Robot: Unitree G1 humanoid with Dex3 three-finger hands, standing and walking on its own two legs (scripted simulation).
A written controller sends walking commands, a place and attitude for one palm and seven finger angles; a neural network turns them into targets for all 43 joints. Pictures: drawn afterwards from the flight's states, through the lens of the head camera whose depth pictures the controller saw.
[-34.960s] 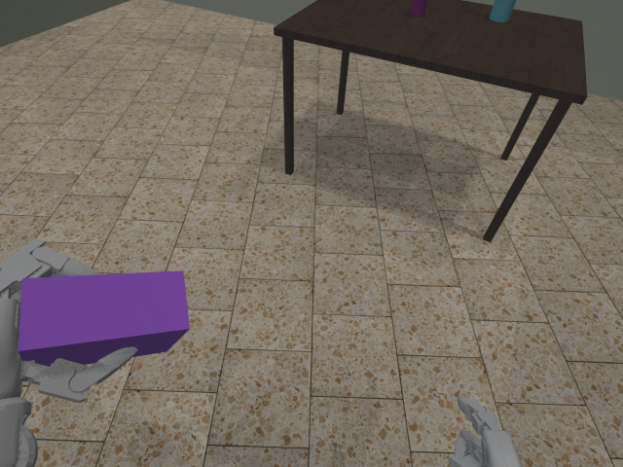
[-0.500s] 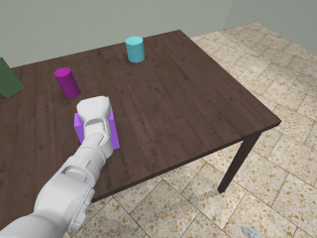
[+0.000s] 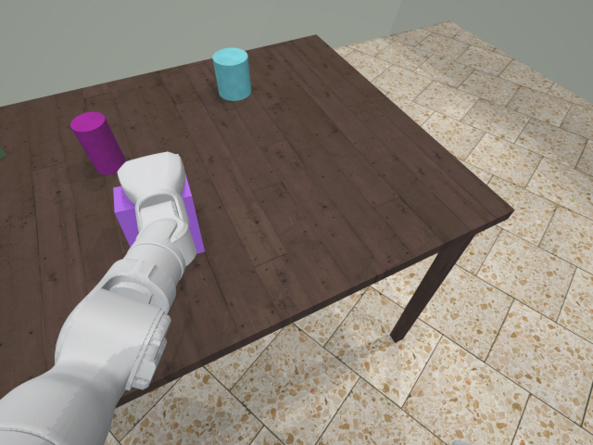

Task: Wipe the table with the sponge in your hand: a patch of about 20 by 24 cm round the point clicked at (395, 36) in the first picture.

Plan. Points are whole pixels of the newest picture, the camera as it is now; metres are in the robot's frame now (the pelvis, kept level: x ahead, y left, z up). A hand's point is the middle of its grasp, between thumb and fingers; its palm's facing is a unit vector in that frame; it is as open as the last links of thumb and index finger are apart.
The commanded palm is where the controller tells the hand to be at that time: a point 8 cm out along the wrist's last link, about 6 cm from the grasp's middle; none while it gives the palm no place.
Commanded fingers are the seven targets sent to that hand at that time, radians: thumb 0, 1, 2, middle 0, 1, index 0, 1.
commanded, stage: wipe back along the third lane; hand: left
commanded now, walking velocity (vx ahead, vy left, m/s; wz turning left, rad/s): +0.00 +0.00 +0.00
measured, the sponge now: (165, 231) +0.45 +0.20 +0.00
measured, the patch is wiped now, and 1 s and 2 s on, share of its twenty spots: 1.00 1.00 1.00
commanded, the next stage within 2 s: none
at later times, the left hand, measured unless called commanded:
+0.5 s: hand (161, 208) +0.45 +0.20 +0.05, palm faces -0.01 -0.02 -1.00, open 9.7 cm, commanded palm +0.41 +0.18 +0.09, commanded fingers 0.00 0.10 1.30 -1.20 -1.60 -1.20 -1.60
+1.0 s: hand (169, 237) +0.40 +0.17 +0.05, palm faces +0.01 -0.06 -1.00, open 9.7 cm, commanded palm +0.35 +0.15 +0.09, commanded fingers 0.00 0.10 1.30 -1.20 -1.60 -1.20 -1.60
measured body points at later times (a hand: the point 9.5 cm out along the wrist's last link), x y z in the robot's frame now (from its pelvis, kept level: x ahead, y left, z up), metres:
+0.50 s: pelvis +0.03 +0.01 +0.01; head +0.05 +0.01 +0.46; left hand +0.45 +0.19 +0.10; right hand +0.13 -0.23 -0.13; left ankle +0.02 +0.13 -0.72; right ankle +0.00 -0.12 -0.72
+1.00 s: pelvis +0.05 +0.00 +0.01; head +0.04 -0.01 +0.46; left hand +0.39 +0.17 +0.11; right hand +0.29 -0.19 -0.07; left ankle +0.02 +0.13 -0.72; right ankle +0.00 -0.12 -0.72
